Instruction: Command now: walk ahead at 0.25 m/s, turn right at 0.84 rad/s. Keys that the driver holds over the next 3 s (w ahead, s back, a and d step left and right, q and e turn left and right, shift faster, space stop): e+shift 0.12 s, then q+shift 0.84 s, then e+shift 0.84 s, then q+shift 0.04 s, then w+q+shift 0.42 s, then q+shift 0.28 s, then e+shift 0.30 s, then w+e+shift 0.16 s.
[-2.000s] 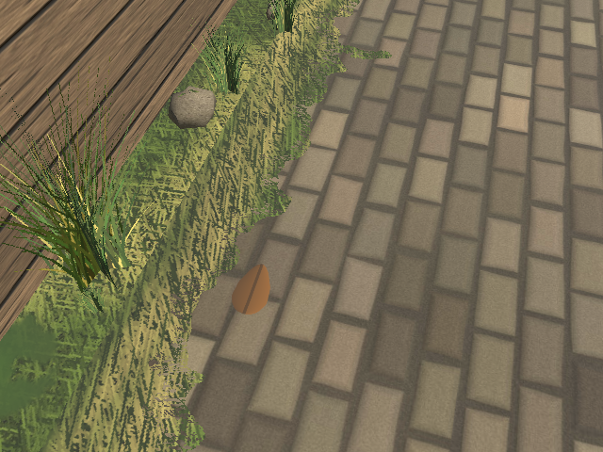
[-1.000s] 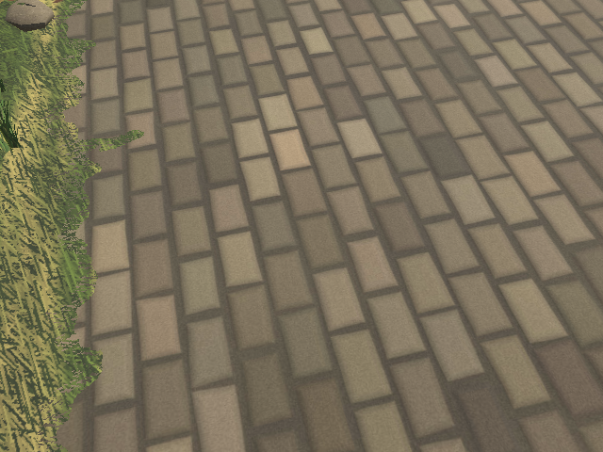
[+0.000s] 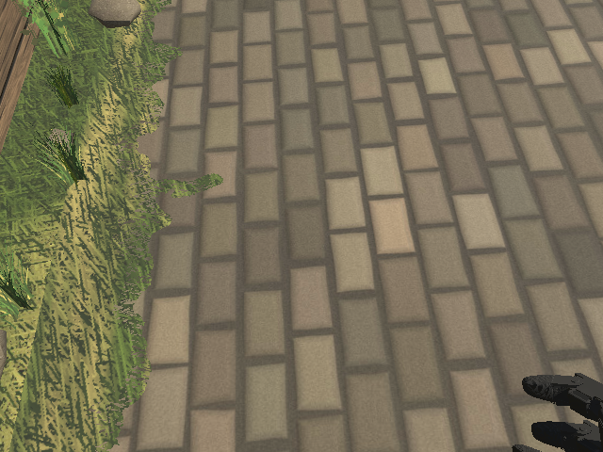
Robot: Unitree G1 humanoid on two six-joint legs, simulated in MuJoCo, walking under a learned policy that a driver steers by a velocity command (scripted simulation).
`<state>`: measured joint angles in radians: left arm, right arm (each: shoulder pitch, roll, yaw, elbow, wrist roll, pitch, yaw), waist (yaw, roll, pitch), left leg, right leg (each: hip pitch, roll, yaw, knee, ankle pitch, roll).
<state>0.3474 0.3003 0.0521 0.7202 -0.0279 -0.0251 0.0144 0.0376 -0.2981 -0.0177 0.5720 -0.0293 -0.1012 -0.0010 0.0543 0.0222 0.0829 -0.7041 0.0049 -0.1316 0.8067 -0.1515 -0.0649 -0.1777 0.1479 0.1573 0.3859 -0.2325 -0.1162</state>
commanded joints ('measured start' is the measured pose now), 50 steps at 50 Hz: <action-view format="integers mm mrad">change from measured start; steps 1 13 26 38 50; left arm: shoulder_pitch -21 -72 -182 -230 -209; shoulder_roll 190 158 83 105 198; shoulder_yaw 64 29 26 21 75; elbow -58 -78 -74 -99 -49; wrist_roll -17 48 20 53 -16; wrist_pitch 27 78 21 28 15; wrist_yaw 43 25 1 40 -18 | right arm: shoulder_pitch -42 55 129 165 128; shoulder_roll -51 -57 -176 -120 -100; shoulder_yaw -22 -21 -114 -94 -86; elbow -57 4 0 -37 -104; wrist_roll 15 31 59 61 48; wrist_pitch -4 34 131 149 186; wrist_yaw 9 20 -31 -13 28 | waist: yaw -23 -40 -30 -17 -60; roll -96 -14 142 -129 -155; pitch -168 -213 -161 -69 -154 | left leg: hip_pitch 309 603 394 -33 399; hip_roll -156 172 38 46 23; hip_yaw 110 -387 -464 82 195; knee -237 -461 -560 339 -277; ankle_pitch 218 202 -245 -165 -130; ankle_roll -6 292 199 -83 63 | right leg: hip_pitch -122 -332 0 144 104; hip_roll -111 -84 -50 -383 -461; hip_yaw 138 -2 -25 -33 -241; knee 3 887 99 -98 85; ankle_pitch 660 -260 -31 298 506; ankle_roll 33 202 127 -105 -30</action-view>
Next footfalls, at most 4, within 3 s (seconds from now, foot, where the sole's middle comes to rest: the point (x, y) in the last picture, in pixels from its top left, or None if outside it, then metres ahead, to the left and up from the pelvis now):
0.14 left None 0.32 0.07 -0.78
0.54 right None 0.25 -0.13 -0.78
1.02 left None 0.19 0.13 -0.78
1.56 right None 0.27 -0.10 -0.78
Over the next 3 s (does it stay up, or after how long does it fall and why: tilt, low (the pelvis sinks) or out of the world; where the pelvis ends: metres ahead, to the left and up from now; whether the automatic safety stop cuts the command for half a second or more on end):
stays up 0.73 0.19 -0.01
